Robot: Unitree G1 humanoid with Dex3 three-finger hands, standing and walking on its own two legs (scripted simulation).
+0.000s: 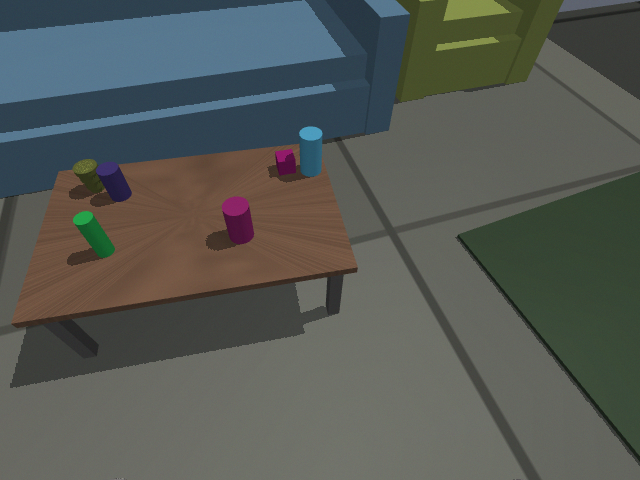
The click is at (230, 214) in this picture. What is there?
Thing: squat round
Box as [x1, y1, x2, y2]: [222, 196, 253, 243]
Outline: 231,197 225,200 222,204 222,210 228,233 232,241 236,243 244,243 250,240 253,236 248,203 242,197
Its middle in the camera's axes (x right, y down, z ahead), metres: -0.24 -0.06 +1.14
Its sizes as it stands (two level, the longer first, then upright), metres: 0.076 0.076 0.128
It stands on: a support 0.33 m high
